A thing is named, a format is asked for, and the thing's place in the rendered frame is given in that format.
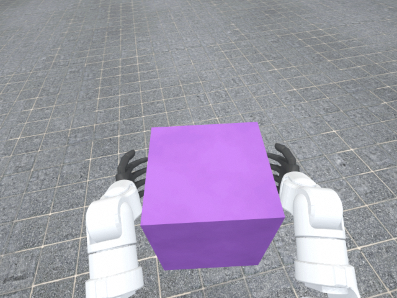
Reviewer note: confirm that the robot left forearm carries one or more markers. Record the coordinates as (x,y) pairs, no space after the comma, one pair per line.
(113,265)

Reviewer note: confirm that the carton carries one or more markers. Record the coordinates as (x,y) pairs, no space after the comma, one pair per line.
(210,198)

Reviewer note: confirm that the robot right forearm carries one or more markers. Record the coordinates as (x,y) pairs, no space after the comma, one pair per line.
(322,261)

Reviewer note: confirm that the robot left hand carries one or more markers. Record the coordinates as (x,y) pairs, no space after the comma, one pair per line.
(125,170)

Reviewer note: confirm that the robot right hand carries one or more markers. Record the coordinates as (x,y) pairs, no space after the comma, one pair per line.
(288,163)

